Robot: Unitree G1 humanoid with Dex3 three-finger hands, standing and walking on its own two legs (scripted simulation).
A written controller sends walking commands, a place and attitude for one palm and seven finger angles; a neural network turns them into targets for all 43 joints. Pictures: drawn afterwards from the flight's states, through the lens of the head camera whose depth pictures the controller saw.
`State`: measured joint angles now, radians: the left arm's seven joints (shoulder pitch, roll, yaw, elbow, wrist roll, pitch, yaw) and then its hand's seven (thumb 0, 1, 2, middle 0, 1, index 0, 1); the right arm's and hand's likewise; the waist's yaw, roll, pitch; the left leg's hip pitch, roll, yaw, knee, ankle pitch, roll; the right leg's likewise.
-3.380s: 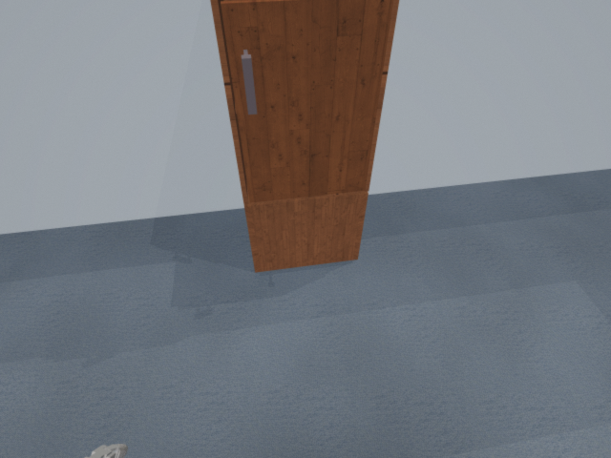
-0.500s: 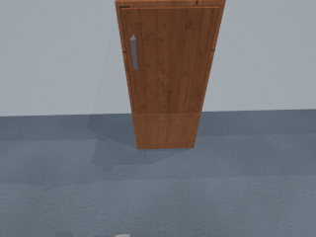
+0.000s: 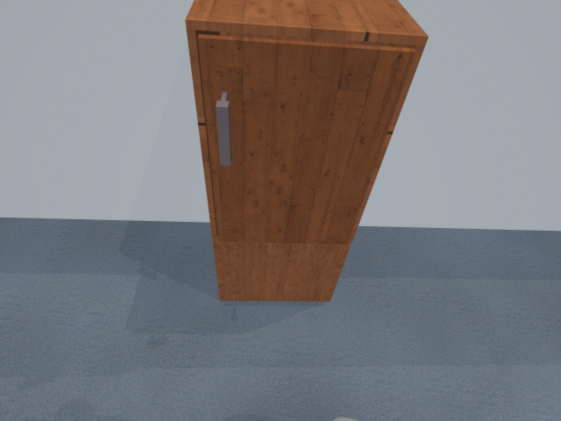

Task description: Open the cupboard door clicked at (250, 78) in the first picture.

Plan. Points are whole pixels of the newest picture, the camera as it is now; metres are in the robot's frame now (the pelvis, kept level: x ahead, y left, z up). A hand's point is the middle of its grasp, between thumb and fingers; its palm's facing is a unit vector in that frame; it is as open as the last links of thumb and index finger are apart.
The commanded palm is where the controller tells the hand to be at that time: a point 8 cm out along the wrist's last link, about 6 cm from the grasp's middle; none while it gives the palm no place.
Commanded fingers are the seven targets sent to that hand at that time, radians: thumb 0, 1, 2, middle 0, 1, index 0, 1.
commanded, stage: take the last steps up to it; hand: left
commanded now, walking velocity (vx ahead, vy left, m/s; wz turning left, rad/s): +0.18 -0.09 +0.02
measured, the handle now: (225, 129) +0.64 +0.18 +0.07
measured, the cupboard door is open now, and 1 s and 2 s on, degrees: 0 0 0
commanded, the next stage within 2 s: come to a stop and stand still in 0.06 s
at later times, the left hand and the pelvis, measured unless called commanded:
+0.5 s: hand (211, 395) +0.20 +0.13 -0.17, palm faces +0.08 -0.97 -0.23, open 7.2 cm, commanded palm none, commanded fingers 0.00 0.90 0.90 -0.20 -0.30 -0.20 -0.30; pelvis +0.11 -0.05 -0.01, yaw +3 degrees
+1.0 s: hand out of the picture +0.04 +0.21 -0.18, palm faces +0.06 -0.99 -0.15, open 7.4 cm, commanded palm none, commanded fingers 0.00 0.90 0.90 -0.20 -0.30 -0.20 -0.30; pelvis +0.08 +0.02 +0.01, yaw +0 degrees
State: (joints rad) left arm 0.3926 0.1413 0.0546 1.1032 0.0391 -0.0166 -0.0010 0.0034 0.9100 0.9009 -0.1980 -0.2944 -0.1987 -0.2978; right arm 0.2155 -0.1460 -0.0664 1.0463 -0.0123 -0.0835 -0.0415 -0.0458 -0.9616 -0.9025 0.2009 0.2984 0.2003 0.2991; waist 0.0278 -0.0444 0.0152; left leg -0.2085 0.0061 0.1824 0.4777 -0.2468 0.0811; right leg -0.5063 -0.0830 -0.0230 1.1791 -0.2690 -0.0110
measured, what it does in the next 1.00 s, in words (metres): steps on the spot: right foot, then left foot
